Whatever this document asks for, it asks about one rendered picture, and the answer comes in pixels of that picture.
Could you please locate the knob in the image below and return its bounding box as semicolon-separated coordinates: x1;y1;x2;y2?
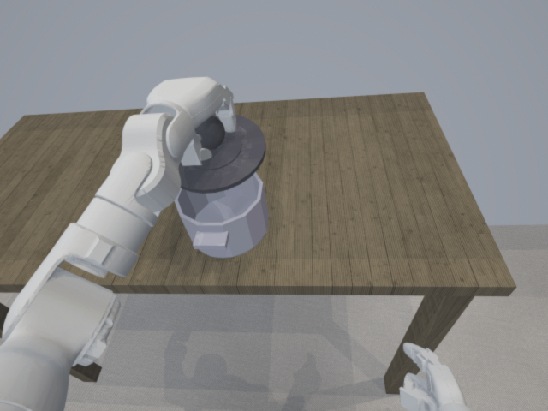
195;116;225;150

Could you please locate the table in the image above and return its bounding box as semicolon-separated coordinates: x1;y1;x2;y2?
0;92;516;395

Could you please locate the robot left upper arm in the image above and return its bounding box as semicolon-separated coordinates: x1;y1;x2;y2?
0;267;121;411

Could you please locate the left robot forearm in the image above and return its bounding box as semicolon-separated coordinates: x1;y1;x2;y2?
2;100;194;341

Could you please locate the pot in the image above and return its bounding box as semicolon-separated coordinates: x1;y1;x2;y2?
174;172;269;258

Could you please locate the right robot hand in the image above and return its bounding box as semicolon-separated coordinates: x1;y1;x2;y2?
399;342;467;411

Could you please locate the lid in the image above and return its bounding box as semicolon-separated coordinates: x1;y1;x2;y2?
179;114;265;194

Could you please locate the left robot hand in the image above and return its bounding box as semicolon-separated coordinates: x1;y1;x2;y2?
146;77;236;166

